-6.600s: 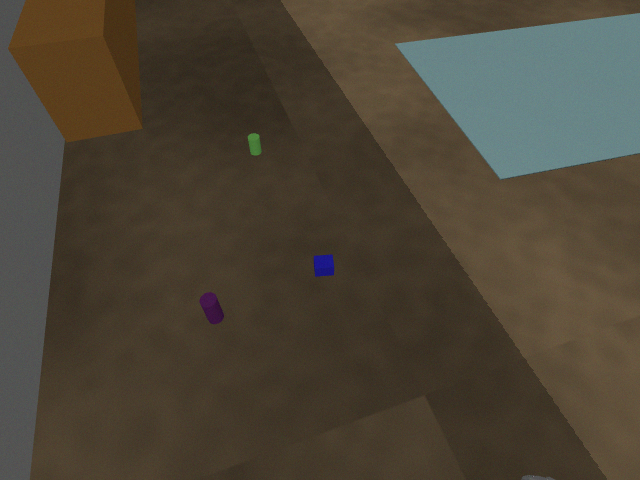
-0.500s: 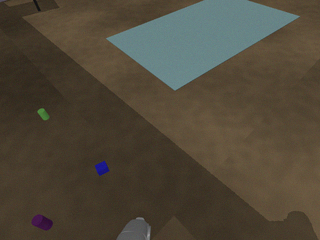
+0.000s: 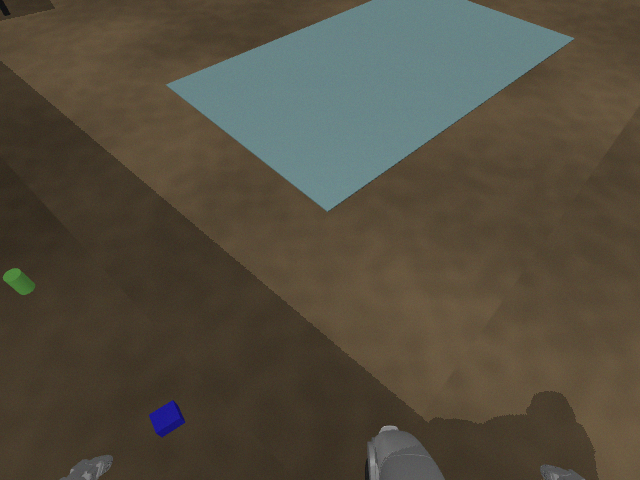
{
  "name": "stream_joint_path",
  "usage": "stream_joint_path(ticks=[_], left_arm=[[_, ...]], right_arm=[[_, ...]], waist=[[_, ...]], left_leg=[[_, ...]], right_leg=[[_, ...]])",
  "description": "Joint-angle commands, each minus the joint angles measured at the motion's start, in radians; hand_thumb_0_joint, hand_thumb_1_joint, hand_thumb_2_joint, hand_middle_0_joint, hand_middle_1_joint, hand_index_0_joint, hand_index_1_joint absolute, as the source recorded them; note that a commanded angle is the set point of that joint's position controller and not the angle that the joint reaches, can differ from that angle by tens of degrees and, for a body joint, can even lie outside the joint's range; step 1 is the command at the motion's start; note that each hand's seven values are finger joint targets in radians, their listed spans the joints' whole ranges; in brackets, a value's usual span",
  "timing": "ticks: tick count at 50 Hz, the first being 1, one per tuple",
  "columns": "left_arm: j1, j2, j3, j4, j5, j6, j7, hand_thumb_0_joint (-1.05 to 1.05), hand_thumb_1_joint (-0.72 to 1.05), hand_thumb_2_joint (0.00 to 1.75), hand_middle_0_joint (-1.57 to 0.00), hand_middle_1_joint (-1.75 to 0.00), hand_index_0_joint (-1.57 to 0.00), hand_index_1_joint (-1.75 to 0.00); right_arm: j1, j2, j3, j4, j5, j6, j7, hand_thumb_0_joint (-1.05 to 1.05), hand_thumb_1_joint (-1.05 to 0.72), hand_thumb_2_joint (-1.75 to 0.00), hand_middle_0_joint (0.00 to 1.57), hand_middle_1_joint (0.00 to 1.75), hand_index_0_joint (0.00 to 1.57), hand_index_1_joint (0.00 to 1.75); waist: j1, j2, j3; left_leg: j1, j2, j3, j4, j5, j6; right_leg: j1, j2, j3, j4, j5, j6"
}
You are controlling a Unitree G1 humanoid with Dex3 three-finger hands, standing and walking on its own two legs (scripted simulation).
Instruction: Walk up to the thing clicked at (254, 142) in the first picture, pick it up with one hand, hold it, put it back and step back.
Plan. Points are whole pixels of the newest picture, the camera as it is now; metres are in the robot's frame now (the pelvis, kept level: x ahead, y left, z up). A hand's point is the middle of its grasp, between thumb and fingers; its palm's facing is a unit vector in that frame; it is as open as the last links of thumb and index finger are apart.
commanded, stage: walk up
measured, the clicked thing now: (19, 281) +0.85 +1.06 -0.73
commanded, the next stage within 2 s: none
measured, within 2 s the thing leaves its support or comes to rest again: neither
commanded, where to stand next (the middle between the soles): +0.72 +0.02 m, yaw -1 degrees
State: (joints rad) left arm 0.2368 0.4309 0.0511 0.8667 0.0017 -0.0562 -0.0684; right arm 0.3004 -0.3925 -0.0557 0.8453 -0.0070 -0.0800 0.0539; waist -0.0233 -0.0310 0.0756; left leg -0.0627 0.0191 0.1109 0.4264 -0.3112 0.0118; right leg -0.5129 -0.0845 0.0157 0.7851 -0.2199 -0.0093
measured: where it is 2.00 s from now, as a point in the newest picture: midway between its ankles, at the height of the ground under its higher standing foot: (304, 323)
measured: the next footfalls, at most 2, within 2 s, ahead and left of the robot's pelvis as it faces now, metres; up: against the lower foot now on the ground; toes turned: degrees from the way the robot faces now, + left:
right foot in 0.10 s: +0.22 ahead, -0.14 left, +0.00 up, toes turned -4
left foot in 0.58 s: +0.41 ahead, +0.13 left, +0.00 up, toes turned +6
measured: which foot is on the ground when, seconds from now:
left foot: down 0.00-0.14, up 0.16-0.56, down 0.58-1.00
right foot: up 0.00-0.08, down 0.10-0.62, up 0.64-1.00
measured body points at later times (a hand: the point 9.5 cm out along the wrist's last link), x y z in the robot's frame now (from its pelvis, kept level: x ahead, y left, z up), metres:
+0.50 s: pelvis +0.22 -0.02 +0.00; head +0.24 -0.03 +0.45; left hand +0.23 +0.30 -0.10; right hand +0.31 -0.34 -0.12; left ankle +0.35 +0.13 -0.71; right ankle +0.18 -0.14 -0.74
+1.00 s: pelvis +0.41 +0.02 +0.00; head +0.43 +0.02 +0.45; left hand +0.49 +0.34 -0.11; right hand +0.45 -0.30 -0.11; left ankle +0.37 +0.12 -0.74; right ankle +0.53 -0.12 -0.71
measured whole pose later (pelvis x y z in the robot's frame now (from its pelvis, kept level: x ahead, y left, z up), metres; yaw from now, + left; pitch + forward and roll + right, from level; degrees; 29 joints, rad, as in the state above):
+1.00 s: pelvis +0.41 +0.02 +0.00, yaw +0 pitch -3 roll +1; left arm 0.28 0.42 0.05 0.89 0.01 -0.04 -0.06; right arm 0.35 -0.39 -0.05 0.83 -0.01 -0.07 0.05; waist -0.03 -0.02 0.09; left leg -0.08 0.00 0.12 0.44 -0.32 0.03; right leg -0.48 -0.09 -0.02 0.69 -0.18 -0.02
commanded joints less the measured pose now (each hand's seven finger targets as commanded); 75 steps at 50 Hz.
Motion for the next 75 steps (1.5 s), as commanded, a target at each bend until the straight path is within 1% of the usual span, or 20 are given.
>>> stream_joint_path(ticks=[1, 5, 7, 8, 14, 20, 24, 29, 30, 31, 32, 36, 44, 52, 54, 55, 56, 63, 70, 75], left_arm=[[0.004, 0.147, 0.06, -0.045, 0.005, -0.025, -0.013, 0.0, 0.9, 0.9, -0.2, -0.3, -0.2, -0.3], [0.181, 0.216, 0.098, 0.012, 0.013, -0.039, 0.009, 0.0, 0.9, 0.9, -0.2, -0.3, -0.2, -0.3], [0.265, 0.347, 0.124, -0.014, 0.009, -0.058, 0.031, 0.0, 0.9, 0.9, -0.2, -0.3, -0.2, -0.3], [0.206, 0.357, 0.12, -0.021, -0.005, -0.056, 0.034, 0.0, 0.9, 0.9, -0.2, -0.3, -0.2, -0.3], [0.076, 0.227, 0.075, -0.052, -0.01, -0.065, 0.047, 0.0, 0.9, 0.9, -0.2, -0.3, -0.2, -0.3], [0.094, 0.25, 0.087, -0.083, 0.007, -0.069, 0.043, 0.0, 0.9, 0.9, -0.2, -0.3, -0.2, -0.3], [0.134, 0.256, 0.087, -0.076, 0.007, -0.067, 0.044, 0.0, 0.9, 0.9, -0.2, -0.3, -0.2, -0.3], [0.116, 0.225, 0.062, -0.09, 0.004, -0.051, 0.051, 0.0, 0.9, 0.9, -0.2, -0.3, -0.2, -0.3], [0.159, 0.156, 0.036, -0.094, -0.003, -0.046, 0.052, 0.0, 0.9, 0.9, -0.2, -0.3, -0.2, -0.3], [0.212, 0.106, 0.027, -0.093, -0.014, -0.039, 0.048, 0.0, 0.9, 0.9, -0.2, -0.3, -0.2, -0.3], [0.185, 0.215, 0.048, -0.064, -0.003, -0.028, 0.065, 0.0, 0.9, 0.9, -0.2, -0.3, -0.2, -0.3], [0.185, 0.204, 0.043, -0.018, -0.017, -0.024, 0.047, 0.0, 0.9, 0.9, -0.2, -0.3, -0.2, -0.3], [0.051, 0.154, 0.043, -0.062, 0.003, -0.012, 0.019, 0.0, 0.9, 0.9, -0.2, -0.3, -0.2, -0.3], [0.067, 0.146, 0.054, -0.038, 0.008, -0.035, 0.021, 0.0, 0.9, 0.9, -0.2, -0.3, -0.2, -0.3], [0.237, 0.236, 0.09, -0.002, 0.018, -0.055, 0.044, 0.0, 0.9, 0.9, -0.2, -0.3, -0.2, -0.3], [0.262, 0.307, 0.108, -0.019, 0.015, -0.059, 0.054, 0.0, 0.9, 0.9, -0.2, -0.3, -0.2, -0.3], [0.217, 0.32, 0.104, -0.024, -0.001, -0.051, 0.053, 0.0, 0.9, 0.9, -0.2, -0.3, -0.2, -0.3], [0.075, 0.226, 0.069, -0.08, 0.001, -0.057, 0.057, 0.0, 0.9, 0.9, -0.2, -0.3, -0.2, -0.3], [0.093, 0.253, 0.082, -0.102, 0.014, -0.047, 0.041, 0.0, 0.9, 0.9, -0.2, -0.3, -0.2, -0.3], [0.035, 0.232, 0.058, -0.109, 0.009, -0.026, 0.046, 0.0, 0.9, 0.9, -0.2, -0.3, -0.2, -0.3]], right_arm=[[-0.049, -0.265, -0.077, -0.09, 0.005, -0.027, -0.01, 0.0, -0.9, -0.9, 0.2, 0.3, 0.2, 0.3], [-0.036, -0.217, -0.057, -0.1, 0.003, -0.014, -0.011, 0.0, -0.9, -0.9, 0.2, 0.3, 0.2, 0.3], [0.09, -0.154, -0.027, -0.104, 0.009, -0.006, -0.011, 0.0, -0.9, -0.9, 0.2, 0.3, 0.2, 0.3], [0.055, -0.251, -0.049, -0.078, 0.003, 0.004, -0.022, 0.0, -0.9, -0.9, 0.2, 0.3, 0.2, 0.3], [0.08, -0.198, -0.047, -0.017, 0.015, 0.029, -0.004, 0.0, -0.9, -0.9, 0.2, 0.3, 0.2, 0.3], [-0.069, -0.189, -0.061, -0.062, -0.013, 0.037, 0.023, 0.0, -0.9, -0.9, 0.2, 0.3, 0.2, 0.3], [-0.144, -0.179, -0.06, -0.084, -0.015, 0.019, 0.034, 0.0, -0.9, -0.9, 0.2, 0.3, 0.2, 0.3], [0.071, -0.239, -0.089, -0.015, -0.024, -0.002, 0.019, 0.0, -0.9, -0.9, 0.2, 0.3, 0.2, 0.3], [0.188, -0.306, -0.114, 0.007, -0.039, -0.008, 0.004, 0.0, -0.9, -0.9, 0.2, 0.3, 0.2, 0.3], [0.166, -0.364, -0.124, -0.025, -0.027, -0.013, -0.006, 0.0, -0.9, -0.9, 0.2, 0.3, 0.2, 0.3], [0.135, -0.369, -0.128, -0.033, 0.004, -0.009, -0.005, 0.0, -0.9, -0.9, 0.2, 0.3, 0.2, 0.3], [-0.004, -0.243, -0.071, -0.066, 0.015, -0.015, -0.02, 0.0, -0.9, -0.9, 0.2, 0.3, 0.2, 0.3], [0.037, -0.26, -0.078, -0.091, 0.004, -0.026, -0.023, 0.0, -0.9, -0.9, 0.2, 0.3, 0.2, 0.3], [0.024, -0.248, -0.069, -0.116, 0.006, 0.005, -0.021, 0.0, -0.9, -0.9, 0.2, 0.3, 0.2, 0.3], [0.068, -0.168, -0.037, -0.134, 0.012, 0.004, -0.021, 0.0, -0.9, -0.9, 0.2, 0.3, 0.2, 0.3], [0.124, -0.114, -0.016, -0.14, 0.01, 0.007, -0.018, 0.0, -0.9, -0.9, 0.2, 0.3, 0.2, 0.3], [0.096, -0.228, -0.043, -0.11, 0.004, 0.023, -0.029, 0.0, -0.9, -0.9, 0.2, 0.3, 0.2, 0.3], [0.104, -0.197, -0.05, -0.037, 0.004, 0.044, -0.006, 0.0, -0.9, -0.9, 0.2, 0.3, 0.2, 0.3], [-0.018, -0.193, -0.064, -0.056, -0.018, 0.03, 0.016, 0.0, -0.9, -0.9, 0.2, 0.3, 0.2, 0.3], [0.059, -0.192, -0.069, -0.006, -0.021, 0.007, -0.006, 0.0, -0.9, -0.9, 0.2, 0.3, 0.2, 0.3]], waist=[[0.022, 0.166, 0.003], [0.13, -0.045, -0.125], [0.122, -0.281, -0.171], [0.124, -0.205, -0.151], [0.024, -0.118, -0.034], [0.058, -0.09, 0.032], [0.084, -0.081, 0.011], [-0.047, 0.085, -0.121], [-0.095, 0.277, -0.188], [-0.057, 0.386, -0.173], [-0.06, 0.276, -0.15], [0.026, 0.149, 0.007], [-0.006, 0.176, 0.037], [0.03, 0.091, -0.052], [0.113, -0.137, -0.189], [0.1, -0.277, -0.217], [0.11, -0.154, -0.159], [0.028, -0.106, 0.0], [0.06, -0.141, 0.033], [-0.01, -0.043, -0.03]], left_leg=[[-0.212, 0.218, -0.113, -0.131, 0.124, 0.179], [-0.303, 0.133, -0.048, 0.284, 0.2, 0.115], [-0.567, -0.05, -0.059, 0.748, -0.208, 0.036], [-0.602, -0.007, -0.116, 0.82, -0.222, 0.029], [-0.422, 0.042, -0.18, 0.658, 0.035, 0.022], [-0.472, 0.084, -0.137, 0.358, 0.103, -0.026], [-0.401, 0.085, -0.1, 0.201, 0.166, -0.004], [0.014, 0.021, -0.078, 0.082, 0.113, 0.066], [0.156, 0.146, -0.265, -0.006, -0.057, 0.113], [0.245, 0.356, -0.694, -0.13, -0.165, 0.178], [0.194, 0.401, -0.749, -0.151, -0.165, 0.235], [-0.107, 0.238, -0.303, -0.162, 0.203, 0.114], [-0.082, 0.246, -0.194, -0.188, 0.283, 0.219], [-0.116, 0.186, -0.127, 0.049, 0.306, 0.156], [-0.263, 0.078, -0.047, 0.45, 0.237, 0.094], [-0.478, -0.036, -0.046, 0.626, -0.206, 0.045], [-0.555, -0.015, -0.106, 0.706, -0.248, 0.04], [-0.425, 0.04, -0.156, 0.592, -0.01, 0.007], [-0.378, 0.082, -0.096, 0.278, 0.081, -0.026], [-0.113, 0.027, -0.05, 0.133, 0.133, 0.002]], right_leg=[[0.223, 0.007, -0.049, -0.154, 0.152, -0.011], [0.562, 0.053, -0.067, -0.23, 0.04, -0.048], [0.691, -0.327, 0.608, -0.514, -0.227, -0.174], [0.655, -0.373, 0.721, -0.537, -0.237, -0.26], [0.324, -0.13, 0.138, -0.512, 0.182, -0.141], [0.3, -0.168, 0.084, -0.582, -0.1, -0.202], [0.352, -0.178, 0.062, -0.505, 0.024, -0.185], [0.247, -0.109, -0.014, -0.111, 0.262, -0.124], [0.11, -0.019, -0.079, 0.188, 0.157, -0.083], [-0.138, 0.138, -0.058, 0.332, -0.279, -0.038], [-0.142, 0.077, 0.028, 0.406, -0.317, -0.056], [-0.009, 0.009, 0.094, 0.296, -0.121, -0.038], [-0.036, -0.025, -0.004, 0.037, -0.022, 0.01], [0.29, 0.065, -0.097, -0.292, 0.087, -0.023], [0.588, -0.031, 0.071, -0.38, 0.02, -0.083], [0.709, -0.287, 0.478, -0.435, -0.028, -0.157], [0.646, -0.361, 0.619, -0.489, -0.152, -0.257], [0.287, -0.155, 0.142, -0.535, 0.016, -0.194], [0.218, -0.164, 0.11, -0.556, -0.256, -0.207], [0.129, -0.137, 0.049, -0.334, -0.114, -0.159]])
